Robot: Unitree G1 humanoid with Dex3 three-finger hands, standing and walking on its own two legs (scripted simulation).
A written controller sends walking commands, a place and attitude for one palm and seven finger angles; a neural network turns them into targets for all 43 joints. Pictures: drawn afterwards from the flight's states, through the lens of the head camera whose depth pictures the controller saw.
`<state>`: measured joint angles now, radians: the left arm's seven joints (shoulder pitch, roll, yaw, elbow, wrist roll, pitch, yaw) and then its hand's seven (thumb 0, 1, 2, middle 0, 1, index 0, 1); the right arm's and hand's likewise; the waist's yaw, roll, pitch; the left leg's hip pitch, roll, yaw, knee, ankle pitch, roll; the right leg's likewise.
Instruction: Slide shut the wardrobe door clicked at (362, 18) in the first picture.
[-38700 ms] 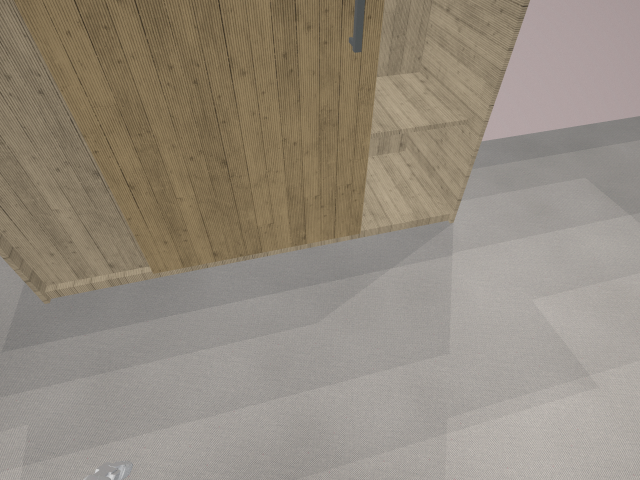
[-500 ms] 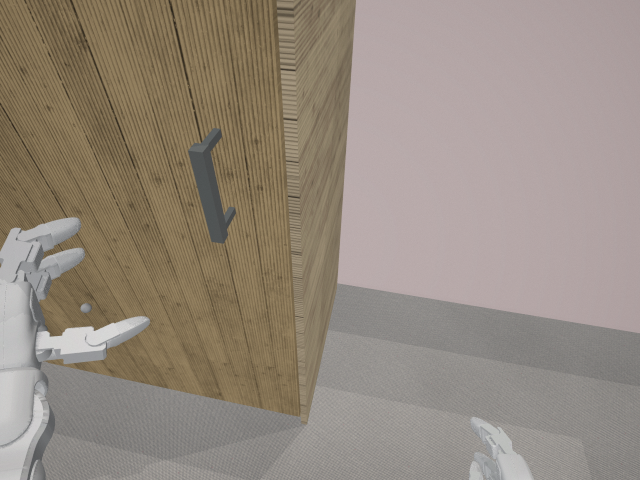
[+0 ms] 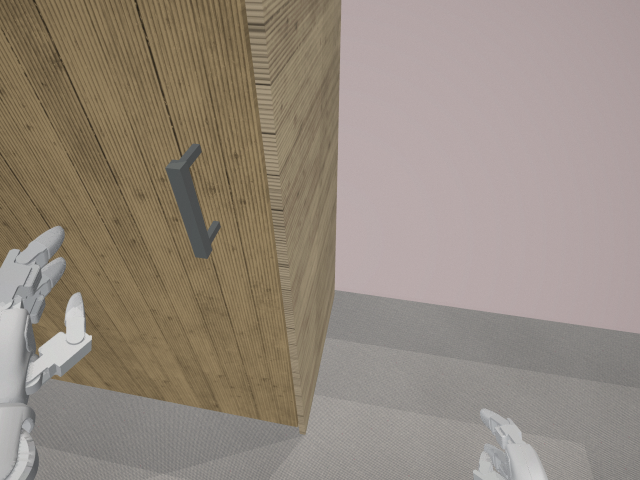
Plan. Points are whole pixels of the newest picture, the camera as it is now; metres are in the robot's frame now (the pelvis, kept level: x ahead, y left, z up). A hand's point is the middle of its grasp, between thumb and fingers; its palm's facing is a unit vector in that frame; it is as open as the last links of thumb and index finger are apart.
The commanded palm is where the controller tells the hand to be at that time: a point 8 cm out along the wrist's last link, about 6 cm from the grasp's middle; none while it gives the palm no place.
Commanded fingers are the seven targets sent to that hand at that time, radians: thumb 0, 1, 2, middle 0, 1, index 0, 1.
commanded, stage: draw the hand back to the body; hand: left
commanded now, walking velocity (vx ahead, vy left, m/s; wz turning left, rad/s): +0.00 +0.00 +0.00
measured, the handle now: (198, 203) +0.42 +0.24 +0.14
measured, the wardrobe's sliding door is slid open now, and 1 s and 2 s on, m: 0.00 0.00 0.00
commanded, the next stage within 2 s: step back with the hand held close in 0.24 s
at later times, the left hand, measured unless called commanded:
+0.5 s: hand (96, 334) +0.18 +0.25 +0.17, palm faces +0.45 -0.78 -0.43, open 7.5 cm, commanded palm +0.13 +0.28 +0.17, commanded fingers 0.00 0.90 0.90 -0.20 -0.30 -0.20 -0.30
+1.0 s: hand out of the picture +0.12 +0.31 +0.15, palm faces +0.47 -0.74 -0.47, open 7.4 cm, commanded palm +0.06 +0.34 +0.17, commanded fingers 0.00 0.90 0.90 -0.20 -0.30 -0.20 -0.30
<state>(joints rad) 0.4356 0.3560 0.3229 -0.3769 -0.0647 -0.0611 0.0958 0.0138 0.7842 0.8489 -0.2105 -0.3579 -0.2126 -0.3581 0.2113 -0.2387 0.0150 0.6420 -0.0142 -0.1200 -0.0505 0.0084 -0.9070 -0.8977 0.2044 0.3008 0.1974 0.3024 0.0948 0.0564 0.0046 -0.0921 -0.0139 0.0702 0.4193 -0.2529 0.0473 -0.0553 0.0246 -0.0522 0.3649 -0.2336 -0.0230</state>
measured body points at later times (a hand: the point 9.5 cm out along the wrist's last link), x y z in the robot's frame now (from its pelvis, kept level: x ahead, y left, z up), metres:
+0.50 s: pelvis -0.02 -0.02 +0.00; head -0.03 -0.04 +0.45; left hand +0.15 +0.29 +0.19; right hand +0.17 -0.25 -0.08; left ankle -0.01 +0.08 -0.74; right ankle -0.02 -0.10 -0.74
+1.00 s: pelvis -0.09 +0.04 -0.02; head -0.09 +0.05 +0.43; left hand +0.08 +0.35 +0.18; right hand +0.07 -0.21 -0.09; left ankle -0.01 +0.08 -0.74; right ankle -0.09 -0.11 -0.73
